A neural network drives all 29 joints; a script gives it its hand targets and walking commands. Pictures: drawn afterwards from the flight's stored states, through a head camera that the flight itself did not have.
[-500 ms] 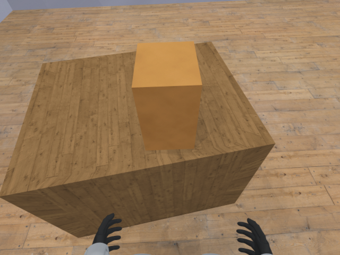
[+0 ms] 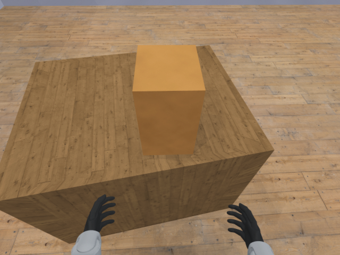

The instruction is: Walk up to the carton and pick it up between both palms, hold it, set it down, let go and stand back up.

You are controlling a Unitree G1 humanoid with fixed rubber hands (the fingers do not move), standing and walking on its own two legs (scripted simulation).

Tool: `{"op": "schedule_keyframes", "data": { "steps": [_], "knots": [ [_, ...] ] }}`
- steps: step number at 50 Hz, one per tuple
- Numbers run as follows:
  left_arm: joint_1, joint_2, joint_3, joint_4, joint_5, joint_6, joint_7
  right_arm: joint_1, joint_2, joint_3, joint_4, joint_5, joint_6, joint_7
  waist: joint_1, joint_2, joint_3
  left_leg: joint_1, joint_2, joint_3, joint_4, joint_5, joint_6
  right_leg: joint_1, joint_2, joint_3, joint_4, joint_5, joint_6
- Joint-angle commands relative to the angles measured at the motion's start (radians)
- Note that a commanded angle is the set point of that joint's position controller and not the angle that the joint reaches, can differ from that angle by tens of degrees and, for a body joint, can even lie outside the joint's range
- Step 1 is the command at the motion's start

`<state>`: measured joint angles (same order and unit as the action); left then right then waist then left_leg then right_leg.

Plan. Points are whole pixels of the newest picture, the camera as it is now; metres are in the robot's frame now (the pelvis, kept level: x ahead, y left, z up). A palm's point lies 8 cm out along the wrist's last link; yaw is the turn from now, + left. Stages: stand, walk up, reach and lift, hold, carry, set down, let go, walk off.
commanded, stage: reach and lift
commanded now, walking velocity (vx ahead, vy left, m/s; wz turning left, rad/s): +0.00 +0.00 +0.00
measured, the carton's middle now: (167, 103) +0.52 +0.04 +0.02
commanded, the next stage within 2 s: none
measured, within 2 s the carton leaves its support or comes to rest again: neither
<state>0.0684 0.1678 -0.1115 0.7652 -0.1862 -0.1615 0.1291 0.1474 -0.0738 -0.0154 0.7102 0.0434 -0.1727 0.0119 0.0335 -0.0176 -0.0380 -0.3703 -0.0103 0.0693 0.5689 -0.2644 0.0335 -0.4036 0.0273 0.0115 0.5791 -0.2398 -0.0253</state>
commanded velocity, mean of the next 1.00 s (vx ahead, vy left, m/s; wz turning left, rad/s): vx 0.00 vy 0.00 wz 0.00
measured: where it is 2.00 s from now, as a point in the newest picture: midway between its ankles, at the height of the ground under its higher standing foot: outside the picture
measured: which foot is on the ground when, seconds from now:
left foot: down 0.00-1.00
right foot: down 0.00-1.00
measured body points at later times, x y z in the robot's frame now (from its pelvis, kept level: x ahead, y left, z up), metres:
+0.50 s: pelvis +0.04 +0.02 +0.01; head +0.09 +0.04 +0.45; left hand +0.29 +0.20 -0.04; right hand +0.30 -0.17 -0.03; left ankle +0.02 +0.10 -0.73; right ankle +0.03 -0.10 -0.73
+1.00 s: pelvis +0.03 +0.01 +0.02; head +0.06 +0.03 +0.47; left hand +0.32 +0.21 +0.02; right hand +0.33 -0.16 +0.02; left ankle +0.02 +0.10 -0.73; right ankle +0.03 -0.10 -0.73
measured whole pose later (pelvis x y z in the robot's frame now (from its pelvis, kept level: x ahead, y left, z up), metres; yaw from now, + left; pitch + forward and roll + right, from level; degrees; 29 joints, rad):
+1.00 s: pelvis +0.03 +0.01 +0.02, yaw +1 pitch +5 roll +0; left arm -0.08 0.11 0.02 0.46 -0.03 -0.14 0.07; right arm -0.11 -0.11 0.02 0.63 0.14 -0.30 -0.09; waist 0.02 -0.03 -0.04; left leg -0.22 -0.03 0.01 0.31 -0.17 0.04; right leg -0.23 0.02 0.01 0.28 -0.14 -0.01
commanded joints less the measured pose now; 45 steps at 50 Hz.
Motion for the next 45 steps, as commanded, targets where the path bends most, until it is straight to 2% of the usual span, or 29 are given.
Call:
{"op": "schedule_keyframes", "data": {
  "steps": [1, 5, 9, 10, 12, 17, 19, 21, 27, 32, 38, 42, 45],
  "knots": [
    [-0.171, 0.070, -0.015, -0.202, -0.032, -0.157, -0.003, -0.177, -0.091, -0.001, -0.177, 0.033, -0.115, 0.001, -0.005, 0.028, -0.232, 0.000, 0.031, -0.017, -0.113, 0.055, -0.025, 0.149, -0.012, 0.023, -0.089, 0.108, -0.003],
    [-0.109, 0.060, -0.015, -0.182, -0.027, -0.216, -0.013, -0.162, -0.101, 0.001, -0.110, 0.044, -0.170, 0.005, -0.007, 0.016, -0.255, 0.016, 0.033, -0.037, -0.100, 0.144, -0.044, 0.133, 0.010, 0.020, -0.092, 0.161, -0.010],
    [-0.061, 0.044, 0.011, -0.148, 0.011, -0.267, -0.024, -0.154, -0.109, 0.007, -0.041, 0.058, -0.236, 0.002, -0.004, 0.011, -0.251, 0.044, 0.026, -0.059, -0.088, 0.256, -0.062, 0.135, 0.027, 0.026, -0.110, 0.223, -0.019],
    [-0.158, 0.037, 0.010, -0.263, 0.029, -0.265, -0.021, -0.183, -0.138, 0.019, -0.114, 0.089, -0.264, 0.004, -0.011, 0.022, -0.237, 0.085, -0.001, -0.113, -0.081, 0.322, -0.042, 0.114, -0.025, 0.043, -0.097, 0.193, -0.006],
    [-0.198, 0.024, 0.025, -0.302, 0.054, -0.260, -0.006, -0.245, -0.143, 0.021, -0.103, 0.111, -0.295, 0.000, 0.003, 0.016, -0.228, 0.179, 0.003, -0.127, -0.069, 0.365, -0.041, 0.028, -0.023, 0.032, -0.113, 0.158, -0.012],
    [-0.191, -0.019, 0.032, -0.307, 0.086, -0.220, -0.002, -0.258, -0.152, -0.007, -0.109, 0.099, -0.330, -0.028, -0.025, 0.002, -0.194, 0.177, 0.005, -0.130, -0.109, 0.279, -0.028, 0.075, -0.033, 0.027, -0.132, 0.150, -0.008],
    [-0.199, -0.028, 0.050, -0.323, 0.112, -0.207, -0.003, -0.271, -0.154, -0.024, -0.093, 0.097, -0.336, -0.042, -0.027, 0.021, -0.202, 0.201, 0.005, -0.131, -0.113, 0.337, -0.035, 0.083, -0.028, 0.026, -0.138, 0.187, -0.010],
    [-0.192, -0.031, 0.062, -0.346, 0.126, -0.203, -0.002, -0.282, -0.163, -0.026, -0.092, 0.097, -0.349, -0.049, -0.026, 0.012, -0.246, 0.242, 0.005, -0.130, -0.116, 0.405, -0.045, 0.106, -0.023, 0.025, -0.141, 0.231, -0.012],
    [-0.149, -0.059, 0.107, -0.413, 0.171, -0.203, 0.001, -0.293, -0.160, 0.015, -0.094, 0.122, -0.391, -0.047, -0.001, 0.024, -0.344, 0.352, 0.011, -0.137, -0.123, 0.760, -0.059, 0.186, -0.001, 0.032, -0.185, 0.375, -0.012],
    [-0.146, -0.065, 0.104, -0.460, 0.176, -0.178, -0.010, -0.320, -0.162, 0.030, -0.113, 0.132, -0.392, -0.045, -0.009, 0.024, -0.347, 0.346, 0.020, -0.128, -0.143, 0.878, -0.063, 0.208, 0.002, 0.049, -0.231, 0.422, -0.011],
    [-0.201, -0.035, 0.125, -0.542, 0.169, -0.108, -0.030, -0.361, -0.173, 0.033, -0.189, 0.132, -0.330, -0.070, -0.024, 0.012, -0.333, 0.322, -0.001, -0.102, -0.175, 0.811, -0.068, 0.295, -0.007, 0.053, -0.271, 0.483, -0.010],
    [-0.272, -0.022, 0.136, -0.565, 0.167, -0.078, -0.049, -0.396, -0.144, 0.042, -0.255, 0.129, -0.270, -0.084, -0.022, 0.015, -0.335, 0.283, -0.015, -0.079, -0.216, 0.664, -0.062, 0.364, -0.013, 0.048, -0.282, 0.478, -0.006],
    [-0.337, -0.011, 0.148, -0.539, 0.160, -0.047, -0.057, -0.438, -0.130, 0.023, -0.279, 0.106, -0.211, -0.093, -0.020, 0.003, -0.306, 0.249, -0.010, -0.077, -0.255, 0.484, -0.049, 0.370, -0.022, 0.044, -0.295, 0.370, -0.003]
  ]
}}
